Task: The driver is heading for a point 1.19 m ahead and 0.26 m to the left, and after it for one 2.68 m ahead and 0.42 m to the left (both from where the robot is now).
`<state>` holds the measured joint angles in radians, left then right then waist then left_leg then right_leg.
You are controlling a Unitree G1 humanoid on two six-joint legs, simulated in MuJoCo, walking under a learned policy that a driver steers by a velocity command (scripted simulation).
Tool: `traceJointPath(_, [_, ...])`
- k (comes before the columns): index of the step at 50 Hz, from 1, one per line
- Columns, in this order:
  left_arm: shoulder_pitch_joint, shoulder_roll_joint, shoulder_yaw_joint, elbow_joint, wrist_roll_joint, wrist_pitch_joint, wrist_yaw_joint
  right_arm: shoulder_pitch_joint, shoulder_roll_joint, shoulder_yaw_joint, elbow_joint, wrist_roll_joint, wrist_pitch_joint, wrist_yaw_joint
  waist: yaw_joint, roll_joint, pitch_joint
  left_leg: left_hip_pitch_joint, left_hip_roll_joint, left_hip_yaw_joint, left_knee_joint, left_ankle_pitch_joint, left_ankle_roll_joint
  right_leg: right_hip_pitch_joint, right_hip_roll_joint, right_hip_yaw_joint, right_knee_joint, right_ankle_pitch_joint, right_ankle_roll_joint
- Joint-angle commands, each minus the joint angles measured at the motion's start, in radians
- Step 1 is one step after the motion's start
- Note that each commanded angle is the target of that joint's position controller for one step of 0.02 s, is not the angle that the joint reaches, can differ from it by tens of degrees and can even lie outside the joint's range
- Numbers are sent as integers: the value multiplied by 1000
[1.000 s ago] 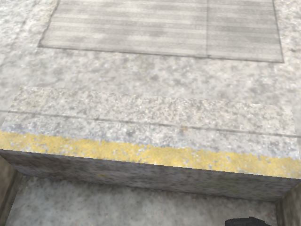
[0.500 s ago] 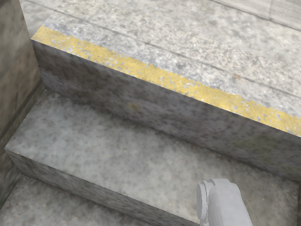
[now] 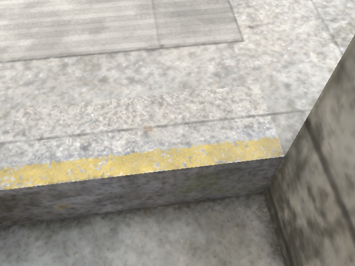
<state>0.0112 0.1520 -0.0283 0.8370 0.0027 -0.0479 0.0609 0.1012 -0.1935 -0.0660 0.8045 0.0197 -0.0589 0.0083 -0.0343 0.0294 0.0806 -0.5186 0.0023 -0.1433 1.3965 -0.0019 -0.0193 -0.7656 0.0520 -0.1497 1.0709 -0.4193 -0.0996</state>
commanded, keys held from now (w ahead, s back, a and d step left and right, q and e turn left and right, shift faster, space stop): no key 1.00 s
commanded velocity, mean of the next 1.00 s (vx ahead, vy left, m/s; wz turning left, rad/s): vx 0.06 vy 0.00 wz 0.00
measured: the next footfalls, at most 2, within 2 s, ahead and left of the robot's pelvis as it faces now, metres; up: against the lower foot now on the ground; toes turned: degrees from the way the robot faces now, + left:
left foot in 0.36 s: +0.05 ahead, +0.11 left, +0.01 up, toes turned -6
right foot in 0.64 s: -0.29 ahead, -0.07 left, -0.21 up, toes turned -7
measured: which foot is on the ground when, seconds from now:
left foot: up 0.00-0.34, down 0.36-0.66, up 0.68-0.88, down 0.90-1.00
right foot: down 0.00-0.36, up 0.38-0.62, down 0.64-0.72, up 0.74-0.82, down 0.84-0.92, up 0.94-1.00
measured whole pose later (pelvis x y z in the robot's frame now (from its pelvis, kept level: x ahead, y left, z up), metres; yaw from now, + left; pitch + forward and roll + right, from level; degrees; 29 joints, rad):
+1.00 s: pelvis -0.31 -0.02 -0.30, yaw +2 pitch +5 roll +4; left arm 0.17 0.23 0.00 0.79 -0.05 -0.05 -0.11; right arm 0.17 -0.18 0.04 0.63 -0.04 0.10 0.02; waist -0.09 -0.02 -0.05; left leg -1.05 -0.12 0.06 1.51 -0.76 0.26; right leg -0.60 0.01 0.18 1.41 -0.27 -0.03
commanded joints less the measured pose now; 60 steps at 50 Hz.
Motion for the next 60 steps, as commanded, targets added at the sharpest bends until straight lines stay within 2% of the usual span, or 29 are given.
traceJointPath(1, [121, 163, 71, 65, 19, -25, 11, 464, 35, -7, 38, -57, 25, -17, -144, 89, -316, -280, -177, -207, 579, -64, -4, 587, -349, 418, -391, 905, 31])
traceJointPath(2, [72, 115, 65, 34, 9, -18, 10, 482, -3, -5, 52, -62, 71, -14, -129, 37, -310, -208, -134, -159, 543, -61, -16, 407, -377, 470, -436, 526, 23])
traceJointPath(3, [-178, 21, -13, -174, 25, -26, -178, 315, -120, -40, 21, 117, 79, -22, -47, -554, -105, -433, -124, -229, 448, -232, 63, 147, -141, 25, -465, 90, 10])
traceJointPath(6, [-37, 103, 45, -151, 23, -32, -200, 330, -121, -20, 14, 83, 67, -31, -32, -134, -129, -338, -82, -15, 153, -232, -4, 55, -165, -14, -543, -135, 79])
traceJointPath(9, [-214, 278, 136, -264, 23, 0, -190, 374, -158, -40, 40, 64, 69, 4, -52, -233, -105, -150, -107, 114, 520, -249, -76, -152, -305, 79, -727, -222, 32])
traceJointPath(15, [-148, 89, 77, -342, -34, -56, -167, 602, -137, -37, 105, -15, 39, 16, -37, -98, -72, -157, -5, 145, -387, -411, -93, 228, -287, 26, -611, -346, 179])
traceJointPath(18, [-19, 130, 97, -317, 18, 7, -177, 617, -63, 9, 101, -19, 23, 50, -4, 14, -75, -6, -13, 109, -744, -212, -2, 162, -315, 67, -146, -482, 175])
traceJointPath(20, [159, 60, 66, -346, 38, 19, -177, 423, -397, -76, 24, 45, 30, -2, 118, 468, -78, -343, 179, -556, -817, -622, 399, -98, -84, 102, 876, -80, 208])
traceJointPath(22, [148, 223, 105, -248, -74, 19, -135, 191, -382, -18, -187, -13, 42, -27, 83, 92, -249, -437, 56, -312, -671, -677, 239, -149, 14, 259, 1155, 210, 266])
traceJointPath(25, [391, 267, 133, -124, 85, 11, -152, -36, -237, 66, -388, 78, -44, -73, 147, -62, -284, -646, -78, -42, -405, -567, 59, 245, -23, 156, 855, 489, 234])
traceJointPath(30, [514, 220, 64, -76, 116, 94, -244, 231, -214, 85, -450, 107, 50, -114, -154, 150, -148, -264, -137, -101, -186, -584, -41, 138, -105, 94, -444, 478, 22])
traceJointPath(33, [532, 113, -11, -77, 44, 138, -289, 194, -140, 140, -430, 25, 147, -75, -147, -62, -245, -508, -83, -219, -43, -738, 101, 343, -186, 147, -590, 867, -48])
traceJointPath(34, [486, 275, 28, -75, 34, 113, -271, 265, -76, 152, -400, -55, 174, -44, -185, -309, -371, -433, -229, 100, 210, -665, 42, 276, -173, 154, -486, 976, -161])
traceJointPath(36, [333, 468, 81, -107, 128, 60, -284, 315, -88, 139, -353, -35, 157, -24, -177, -285, -372, -631, -235, 175, 790, -704, -43, 388, -345, 258, -551, 1561, -259])
traceJointPath(38, [515, 252, 21, -82, 180, -1, -192, 86, -144, 102, -333, -65, 99, -86, -7, -1, -263, -1287, -174, -64, 738, -534, -88, 1063, -360, 429, -423, 1091, -140])
traceJointPath(39, [590, 145, -16, -4, 192, 33, -184, -64, -125, 109, -329, 41, 106, -99, 85, 161, -179, -1103, -151, 2, 541, -352, 1, 923, -233, 242, -784, 781, -1])
traceJointPath(41, [215, 236, -11, -104, 66, 41, -221, 159, -161, 104, -351, 107, 101, -98, -166, -96, -142, -146, -192, 138, 317, -379, 17, 322, -161, 35, -1189, 1270, -4])
traceJointPath(42, [156, 362, 39, -189, -45, -34, -33, 152, -60, 94, -253, -93, 181, -88, -105, 37, -301, 251, -254, 261, 302, -353, 55, 338, -194, -100, -1032, 1630, 22])
traceJointPath(43, [95, 450, 38, -169, -89, -67, 24, 220, -79, 76, -240, -78, 209, -75, -188, -20, -448, 286, -261, 323, 255, -388, 10, 477, -234, -49, -871, 2050, 44])
traceJointPath(44, [165, 322, 79, -144, -69, -95, 49, 227, -44, 87, -323, -107, 174, -111, -180, -342, -347, 230, -49, 80, -293, -515, 155, 628, -428, 173, -598, 2098, -8])
traceJointPath(45, [249, 246, 57, -101, -81, -74, 65, 251, -58, 78, -204, -120, 168, -101, -150, -300, -315, 164, -169, 118, -548, -558, 204, 799, -378, 203, -345, 2074, -33])
traceJointPath(46, [595, 103, 20, -91, -78, -50, 34, -159, -156, 36, -177, -123, 178, -58, 229, 158, -281, 433, -64, -18, -378, -118, 394, 238, -83, 219, -42, 1206, 109])
traceJointPath(47, [407, 355, 94, -68, 65, 28, -212, 64, -181, 57, -340, -45, 181, 16, -114, 228, -374, -1, 124, -498, -419, -36, 580, -25, 31, 324, 471, 176, 18])
traceJointPath(49, [387, 303, 110, -25, -84, 22, -231, 85, -245, 29, -284, -54, 123, 41, -19, 203, -251, -592, 160, -509, -521, -717, 478, 78, -40, 484, 759, -21, 86])
traceJointPath(54, [880, 188, 111, 201, 9, 1, -139, -425, -94, 69, -463, -24, 22, 9, 255, -84, -97, -1048, 70, 240, -32, -638, 48, 459, -36, 273, 381, 263, 169])
traceJointPath(56, [682, 191, 89, 214, 7, 19, -213, -245, -26, 67, -404, 17, 115, 10, 106, -266, -27, -940, 48, 349, 412, -524, -18, 404, -74, 195, -327, 554, 44])
traceJointPath(58, [583, 125, 54, 203, 3, 86, -261, -149, 4, 74, -374, 61, 220, 29, 3, -31, -64, -1072, 24, 249, 775, -500, -92, 294, -42, 235, -183, 341, -9])
traceJointPath(59, [390, 208, 58, 76, -16, 107, -254, -53, -21, 82, -333, 69, 286, 50, -41, -360, -17, -926, -25, 90, 1168, -458, -94, -224, -312, 829, -473, 46, -303])
traceJointPath(60, [180, 266, 56, -68, -37, 95, -260, 11, -65, 82, -288, 47, 248, 54, -102, -258, -135, -974, -93, -22, 1172, -473, -104, -59, -251, 654, -471, 181, -257])
Velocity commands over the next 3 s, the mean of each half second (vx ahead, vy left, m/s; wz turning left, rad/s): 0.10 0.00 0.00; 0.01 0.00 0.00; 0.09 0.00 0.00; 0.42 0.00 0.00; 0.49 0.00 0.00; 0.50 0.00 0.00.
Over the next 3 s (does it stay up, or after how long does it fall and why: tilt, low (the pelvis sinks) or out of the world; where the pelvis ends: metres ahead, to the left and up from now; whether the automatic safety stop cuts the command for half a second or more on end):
stays up -0.92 0.14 -0.86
